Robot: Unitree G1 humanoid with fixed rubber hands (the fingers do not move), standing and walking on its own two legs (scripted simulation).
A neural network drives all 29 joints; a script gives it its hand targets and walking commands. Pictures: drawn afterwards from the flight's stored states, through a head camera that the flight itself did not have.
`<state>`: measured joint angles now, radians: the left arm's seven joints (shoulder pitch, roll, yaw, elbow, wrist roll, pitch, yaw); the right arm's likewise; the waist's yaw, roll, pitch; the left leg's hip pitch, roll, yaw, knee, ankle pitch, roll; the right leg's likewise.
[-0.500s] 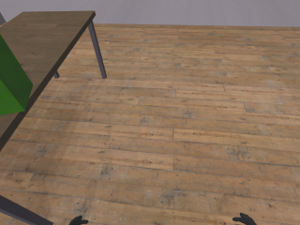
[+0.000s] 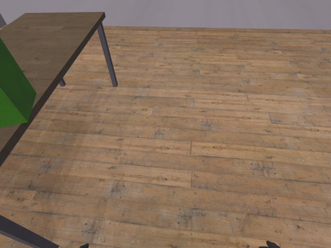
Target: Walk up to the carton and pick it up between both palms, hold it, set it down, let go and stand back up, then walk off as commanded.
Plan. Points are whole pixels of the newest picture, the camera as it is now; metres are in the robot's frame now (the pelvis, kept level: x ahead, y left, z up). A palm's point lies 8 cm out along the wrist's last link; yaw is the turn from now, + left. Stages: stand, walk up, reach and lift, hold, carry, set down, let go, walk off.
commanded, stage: stand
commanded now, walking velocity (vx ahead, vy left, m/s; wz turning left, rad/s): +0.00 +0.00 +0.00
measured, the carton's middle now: out of the picture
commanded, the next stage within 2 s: walk up in 0.94 s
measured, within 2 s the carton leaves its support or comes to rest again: neither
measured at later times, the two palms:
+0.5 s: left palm out of the picture +0.09 +0.27 -0.11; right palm out of the picture +0.09 -0.25 -0.11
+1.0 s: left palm out of the picture +0.06 +0.27 -0.11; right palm out of the picture +0.07 -0.25 -0.12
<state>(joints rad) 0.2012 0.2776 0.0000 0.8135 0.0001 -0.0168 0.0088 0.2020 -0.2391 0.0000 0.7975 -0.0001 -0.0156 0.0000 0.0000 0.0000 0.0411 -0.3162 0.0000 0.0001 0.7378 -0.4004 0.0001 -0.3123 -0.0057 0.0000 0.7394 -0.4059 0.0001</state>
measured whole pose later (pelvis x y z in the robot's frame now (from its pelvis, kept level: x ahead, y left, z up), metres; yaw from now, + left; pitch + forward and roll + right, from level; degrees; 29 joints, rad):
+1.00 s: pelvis -0.03 +0.00 +0.00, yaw +0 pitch -3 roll +0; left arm 0.20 0.28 0.00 0.91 0.00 -0.02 0.01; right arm 0.20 -0.24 0.00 0.89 0.00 -0.02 0.00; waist 0.00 0.00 0.04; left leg -0.31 0.00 0.00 0.73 -0.36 0.00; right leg -0.31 -0.01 0.00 0.74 -0.37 0.00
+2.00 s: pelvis +0.08 +0.02 +0.01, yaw +19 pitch -2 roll +2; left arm 0.13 0.41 0.00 0.91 0.00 -0.08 -0.06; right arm 0.27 -0.35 0.00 0.90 0.00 -0.04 0.05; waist 0.00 -0.07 0.07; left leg -0.37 -0.04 -0.08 0.95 -0.38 0.00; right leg -0.34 -0.03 -0.07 0.68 -0.31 -0.03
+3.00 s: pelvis +0.30 +0.03 -0.01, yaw +48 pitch +0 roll -1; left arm 0.19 0.44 0.00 0.90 0.00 -0.02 -0.05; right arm 0.26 -0.35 0.00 0.90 0.00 -0.07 0.00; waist 0.00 -0.06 0.11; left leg -0.48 0.00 -0.01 0.79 -0.36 -0.01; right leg -0.30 -0.04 -0.28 0.78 -0.49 -0.08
